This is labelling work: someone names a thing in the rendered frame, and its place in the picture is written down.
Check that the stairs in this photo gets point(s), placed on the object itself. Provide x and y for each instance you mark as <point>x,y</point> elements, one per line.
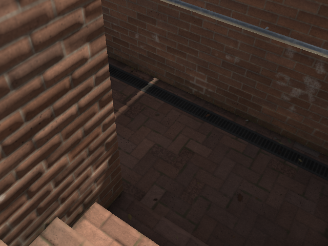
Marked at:
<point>127,222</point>

